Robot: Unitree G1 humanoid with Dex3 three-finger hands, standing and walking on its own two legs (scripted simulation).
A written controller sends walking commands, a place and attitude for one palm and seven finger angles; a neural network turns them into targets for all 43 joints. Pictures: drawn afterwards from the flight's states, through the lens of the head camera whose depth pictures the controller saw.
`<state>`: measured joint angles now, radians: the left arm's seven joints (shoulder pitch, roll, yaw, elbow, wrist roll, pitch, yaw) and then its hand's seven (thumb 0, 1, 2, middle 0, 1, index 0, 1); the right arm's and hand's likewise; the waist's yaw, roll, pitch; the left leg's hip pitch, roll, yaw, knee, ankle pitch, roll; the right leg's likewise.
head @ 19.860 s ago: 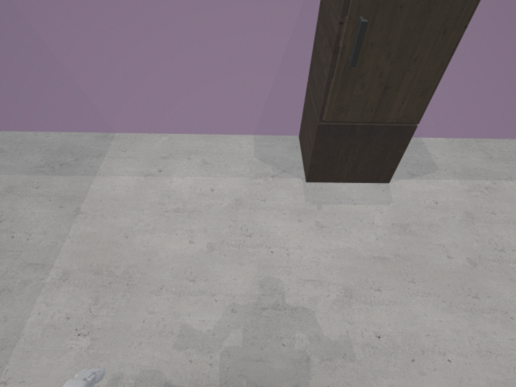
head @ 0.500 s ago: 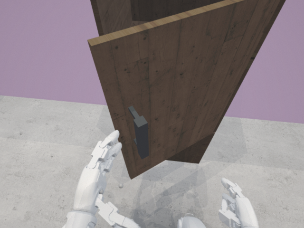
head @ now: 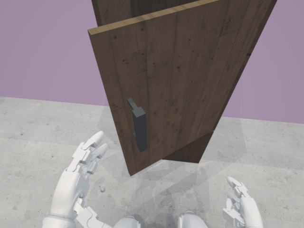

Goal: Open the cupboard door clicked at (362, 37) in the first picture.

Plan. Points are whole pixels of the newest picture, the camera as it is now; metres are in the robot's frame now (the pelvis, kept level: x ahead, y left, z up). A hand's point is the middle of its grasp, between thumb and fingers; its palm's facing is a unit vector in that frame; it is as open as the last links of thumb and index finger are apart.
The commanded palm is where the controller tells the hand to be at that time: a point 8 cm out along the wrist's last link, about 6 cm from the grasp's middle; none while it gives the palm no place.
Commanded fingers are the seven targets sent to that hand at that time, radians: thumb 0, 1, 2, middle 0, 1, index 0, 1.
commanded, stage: draw the hand back to the body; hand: left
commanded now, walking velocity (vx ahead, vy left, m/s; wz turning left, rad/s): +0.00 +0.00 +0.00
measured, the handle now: (137, 126) +0.34 +0.06 +0.10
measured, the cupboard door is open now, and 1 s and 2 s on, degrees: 37 37 37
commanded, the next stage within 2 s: step back with the hand held close in 1.50 s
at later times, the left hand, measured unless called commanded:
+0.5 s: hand (55, 168) +0.21 +0.19 +0.15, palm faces +0.04 -0.97 -0.22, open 15.9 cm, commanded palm +0.17 +0.25 +0.17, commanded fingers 0.00 -0.15 0.45 -0.16 -0.30 -0.16 -0.30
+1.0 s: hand out of the picture +0.24 +0.26 +0.23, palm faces +0.38 -0.83 -0.41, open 10.5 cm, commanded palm +0.18 +0.31 +0.25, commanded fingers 0.00 0.73 0.82 -0.19 -0.30 -0.19 -0.30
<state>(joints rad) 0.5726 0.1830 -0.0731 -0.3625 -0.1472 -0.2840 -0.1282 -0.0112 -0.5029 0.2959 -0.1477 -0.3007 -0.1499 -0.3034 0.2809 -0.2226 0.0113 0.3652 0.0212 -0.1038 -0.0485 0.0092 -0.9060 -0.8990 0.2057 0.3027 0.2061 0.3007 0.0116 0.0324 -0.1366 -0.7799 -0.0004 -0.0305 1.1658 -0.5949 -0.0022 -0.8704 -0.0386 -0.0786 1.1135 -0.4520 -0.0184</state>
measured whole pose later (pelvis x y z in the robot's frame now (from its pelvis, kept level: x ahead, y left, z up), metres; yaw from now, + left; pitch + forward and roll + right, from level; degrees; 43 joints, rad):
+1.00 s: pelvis +0.04 +0.03 +0.08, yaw -1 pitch +0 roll -1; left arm 0.52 0.35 0.27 -0.48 -0.05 -0.05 0.13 0.00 0.38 0.68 -0.19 -0.30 -0.19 -0.30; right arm 0.25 -0.21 0.04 0.57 0.01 -0.16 -0.09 0.01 -0.90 -0.90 0.21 0.30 0.21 0.30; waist 0.06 0.06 -0.04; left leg -0.19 -0.01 0.01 0.60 -0.40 0.03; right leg -0.29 -0.03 -0.04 0.57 -0.27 0.02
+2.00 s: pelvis -0.01 +0.02 +0.08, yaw -4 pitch -1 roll +0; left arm 0.56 0.42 0.40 -0.50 -0.02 -0.17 0.13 0.02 0.88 0.89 -0.21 -0.30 -0.21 -0.31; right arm 0.19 -0.23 -0.02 0.55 0.01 -0.03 -0.08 0.01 -0.91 -0.90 0.21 0.30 0.21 0.30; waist -0.01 -0.01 0.03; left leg -0.21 -0.01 0.05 0.50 -0.27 0.03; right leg -0.32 -0.03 0.00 0.46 -0.12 0.02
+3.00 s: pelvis -0.22 +0.01 +0.08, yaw +0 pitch +2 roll -1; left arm 0.56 0.42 0.47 -0.59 -0.03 -0.20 0.19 0.01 0.89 0.89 -0.21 -0.30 -0.21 -0.31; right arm 0.21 -0.13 0.03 0.61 -0.01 -0.16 -0.06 0.01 -0.90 -0.90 0.21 0.30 0.21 0.30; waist 0.01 -0.03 -0.02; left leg -0.43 0.06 0.04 0.48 -0.12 0.00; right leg -0.19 0.02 -0.05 0.65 -0.48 0.01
